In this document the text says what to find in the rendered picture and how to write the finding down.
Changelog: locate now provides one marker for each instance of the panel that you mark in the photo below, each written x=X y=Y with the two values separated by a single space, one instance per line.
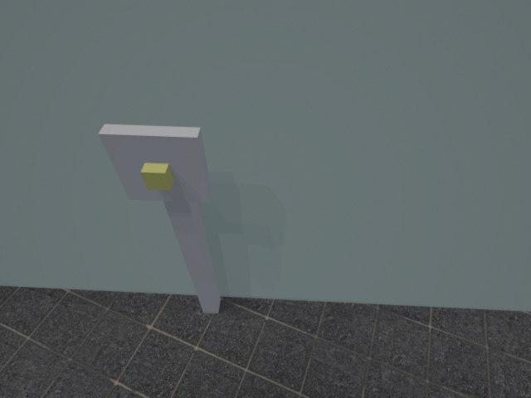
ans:
x=129 y=147

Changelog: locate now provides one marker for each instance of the button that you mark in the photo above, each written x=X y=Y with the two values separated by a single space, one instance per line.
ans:
x=157 y=176

